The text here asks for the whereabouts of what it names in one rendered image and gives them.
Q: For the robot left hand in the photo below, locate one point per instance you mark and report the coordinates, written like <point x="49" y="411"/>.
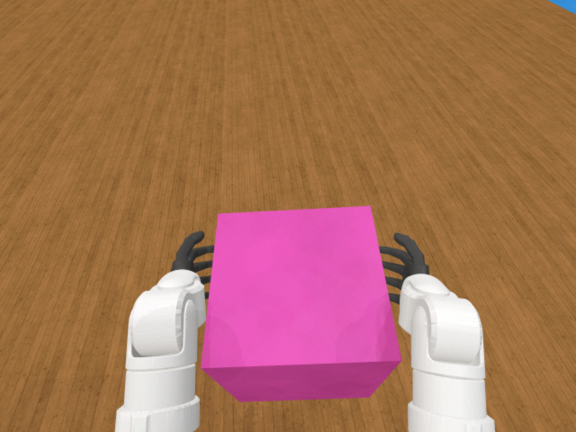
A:
<point x="186" y="255"/>

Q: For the robot right forearm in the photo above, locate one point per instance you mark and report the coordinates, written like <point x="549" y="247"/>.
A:
<point x="447" y="355"/>

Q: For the carton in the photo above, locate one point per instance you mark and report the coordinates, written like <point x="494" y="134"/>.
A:
<point x="298" y="306"/>

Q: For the robot right hand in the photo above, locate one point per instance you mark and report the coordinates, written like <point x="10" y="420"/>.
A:
<point x="413" y="259"/>

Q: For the robot left forearm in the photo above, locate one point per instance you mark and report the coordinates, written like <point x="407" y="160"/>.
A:
<point x="161" y="355"/>

